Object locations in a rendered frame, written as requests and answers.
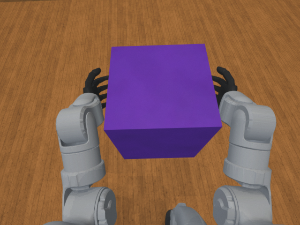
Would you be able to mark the right robot hand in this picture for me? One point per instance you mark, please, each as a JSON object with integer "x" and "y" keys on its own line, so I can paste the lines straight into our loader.
{"x": 226, "y": 86}

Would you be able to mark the right robot thigh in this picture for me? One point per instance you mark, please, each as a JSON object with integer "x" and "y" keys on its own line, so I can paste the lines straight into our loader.
{"x": 183, "y": 215}

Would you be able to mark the left robot upper arm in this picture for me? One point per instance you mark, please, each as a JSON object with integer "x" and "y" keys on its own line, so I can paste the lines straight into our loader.
{"x": 92, "y": 206}

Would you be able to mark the left robot forearm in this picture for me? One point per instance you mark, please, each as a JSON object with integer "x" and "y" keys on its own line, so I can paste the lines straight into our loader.
{"x": 77, "y": 132}

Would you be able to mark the right robot forearm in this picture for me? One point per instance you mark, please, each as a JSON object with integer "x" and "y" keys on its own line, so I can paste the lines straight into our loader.
{"x": 251, "y": 134}

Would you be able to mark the left robot hand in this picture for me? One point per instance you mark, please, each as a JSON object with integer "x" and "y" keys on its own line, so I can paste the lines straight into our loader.
{"x": 91, "y": 85}

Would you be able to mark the right robot upper arm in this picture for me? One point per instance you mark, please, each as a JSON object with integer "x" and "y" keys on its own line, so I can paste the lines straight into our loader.
{"x": 236, "y": 205}

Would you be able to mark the carton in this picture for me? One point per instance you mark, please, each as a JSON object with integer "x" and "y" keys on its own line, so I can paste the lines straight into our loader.
{"x": 161, "y": 101}

